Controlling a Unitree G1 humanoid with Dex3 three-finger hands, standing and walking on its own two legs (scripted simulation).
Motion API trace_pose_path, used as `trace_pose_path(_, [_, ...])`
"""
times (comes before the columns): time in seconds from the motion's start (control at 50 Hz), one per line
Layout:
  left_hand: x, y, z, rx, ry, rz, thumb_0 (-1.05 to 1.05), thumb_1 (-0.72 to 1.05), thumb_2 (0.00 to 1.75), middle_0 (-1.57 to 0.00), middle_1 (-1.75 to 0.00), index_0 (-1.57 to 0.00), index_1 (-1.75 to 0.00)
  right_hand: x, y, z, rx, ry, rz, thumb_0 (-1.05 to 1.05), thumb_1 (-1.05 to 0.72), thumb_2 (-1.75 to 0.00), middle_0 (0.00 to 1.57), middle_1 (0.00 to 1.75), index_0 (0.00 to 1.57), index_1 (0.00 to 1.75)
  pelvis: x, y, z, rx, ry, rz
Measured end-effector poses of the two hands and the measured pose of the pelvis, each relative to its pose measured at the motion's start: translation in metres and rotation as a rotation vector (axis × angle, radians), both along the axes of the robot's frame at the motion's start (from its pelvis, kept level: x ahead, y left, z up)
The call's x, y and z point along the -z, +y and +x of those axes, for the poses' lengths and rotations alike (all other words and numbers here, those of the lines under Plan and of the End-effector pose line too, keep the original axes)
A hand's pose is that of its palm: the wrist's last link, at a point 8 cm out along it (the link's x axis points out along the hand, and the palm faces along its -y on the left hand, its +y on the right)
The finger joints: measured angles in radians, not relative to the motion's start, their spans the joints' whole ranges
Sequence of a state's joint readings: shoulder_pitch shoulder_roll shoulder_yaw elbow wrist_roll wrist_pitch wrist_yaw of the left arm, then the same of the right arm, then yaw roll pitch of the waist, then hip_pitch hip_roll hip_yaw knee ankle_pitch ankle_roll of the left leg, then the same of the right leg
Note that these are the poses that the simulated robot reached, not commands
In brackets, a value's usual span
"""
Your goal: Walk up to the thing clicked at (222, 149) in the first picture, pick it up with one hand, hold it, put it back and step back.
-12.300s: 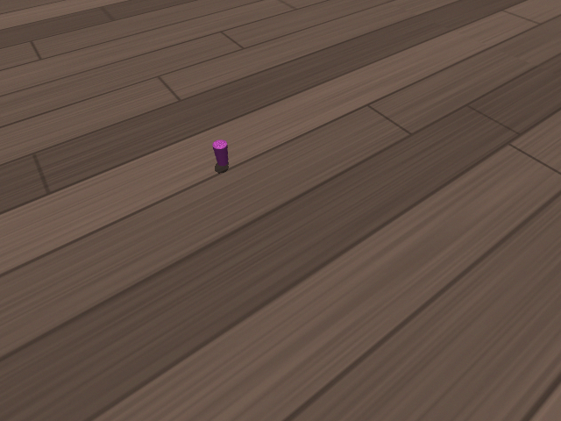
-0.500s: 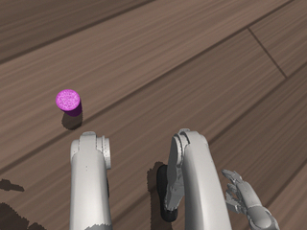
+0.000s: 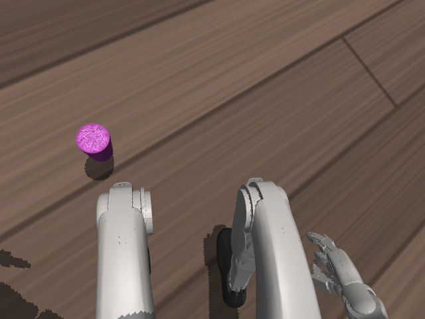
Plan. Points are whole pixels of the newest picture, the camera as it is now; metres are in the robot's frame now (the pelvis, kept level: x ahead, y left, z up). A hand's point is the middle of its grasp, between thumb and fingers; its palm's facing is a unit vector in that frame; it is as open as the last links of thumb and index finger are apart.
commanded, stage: go down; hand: left
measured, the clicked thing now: (97, 145) +0.45 +0.25 -0.30
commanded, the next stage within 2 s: approach in 0.24 s
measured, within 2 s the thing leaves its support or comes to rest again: neither
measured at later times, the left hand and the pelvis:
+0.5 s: hand out of the picture +0.35 +0.44 +0.00, palm faces +0.23 -0.97 -0.06, open 17.5 cm; pelvis +0.00 +0.00 +0.00, yaw +0 degrees
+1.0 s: hand (33, 158) +0.39 +0.35 -0.21, palm faces +0.20 -0.98 +0.03, open 17.4 cm; pelvis +0.00 +0.00 -0.06, yaw -5 degrees
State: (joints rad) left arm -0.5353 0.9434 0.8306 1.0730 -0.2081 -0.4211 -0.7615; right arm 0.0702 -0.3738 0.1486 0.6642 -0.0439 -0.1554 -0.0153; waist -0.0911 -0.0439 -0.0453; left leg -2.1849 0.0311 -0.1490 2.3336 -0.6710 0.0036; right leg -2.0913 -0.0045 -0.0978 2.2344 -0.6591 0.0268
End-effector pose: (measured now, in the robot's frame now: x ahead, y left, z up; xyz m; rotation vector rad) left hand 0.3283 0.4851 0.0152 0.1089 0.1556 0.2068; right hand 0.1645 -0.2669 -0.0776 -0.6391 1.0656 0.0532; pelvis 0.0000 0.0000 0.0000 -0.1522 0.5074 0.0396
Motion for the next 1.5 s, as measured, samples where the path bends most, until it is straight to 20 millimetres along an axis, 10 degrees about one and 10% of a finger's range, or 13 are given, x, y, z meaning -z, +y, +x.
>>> trace_pose_path(0.5, [0.006,0.004,-0.008,-0.026,-0.063,-0.048,-0.01,-0.56,0.05,-0.04,-0.1,-0.05,-0.09,-0.003,0.004,0.003,-0.031,-0.01,-0.006,0.01,-0.9,-0.9,0.2,0.3,0.21,0.3,0.001,0.001,-0.001,0.003,-0.007,-0.005])
trace_pose_path(0.98, [0.214,-0.081,0.029,-0.004,-0.025,-0.153,-0.01,-0.53,0.08,-0.03,-0.11,-0.04,-0.1,0.028,0.01,0.007,-0.244,0.145,-0.181,0.01,-0.9,-0.9,0.2,0.3,0.21,0.3,0.062,0.004,0.001,0.057,-0.161,-0.071])
trace_pose_path(1.22, [0.267,-0.139,0.041,0.006,-0.035,-0.212,-0.01,-0.51,0.09,-0.02,-0.11,-0.05,-0.08,0.023,0.026,0.002,-0.357,0.169,-0.259,0.01,-0.89,-0.89,0.21,0.3,0.21,0.3,0.079,0.011,-0.006,0.085,-0.269,-0.124])
trace_pose_path(1.5, [0.269,-0.157,0.053,0.02,-0.083,-0.128,-0.01,-0.53,0.09,-0.02,-0.1,-0.06,-0.07,0.008,0.031,-0.038,-0.361,0.272,-0.328,0.0,-0.89,-0.89,0.2,0.3,0.21,0.3,0.082,0.022,-0.018,0.093,-0.345,-0.186])
